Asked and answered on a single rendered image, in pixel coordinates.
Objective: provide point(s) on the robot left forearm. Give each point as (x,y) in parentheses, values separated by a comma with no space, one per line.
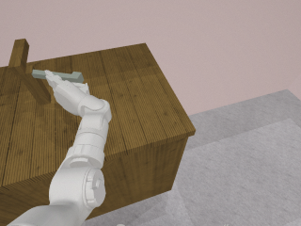
(88,146)

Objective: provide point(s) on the counter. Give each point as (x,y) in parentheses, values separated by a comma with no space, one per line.
(145,141)

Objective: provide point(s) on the left robot hand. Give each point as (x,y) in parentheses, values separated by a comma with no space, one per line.
(67,94)

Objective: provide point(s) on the robot left upper arm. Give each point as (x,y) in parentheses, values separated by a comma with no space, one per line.
(74,193)

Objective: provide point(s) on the tap lever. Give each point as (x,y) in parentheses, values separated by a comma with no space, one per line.
(75,77)

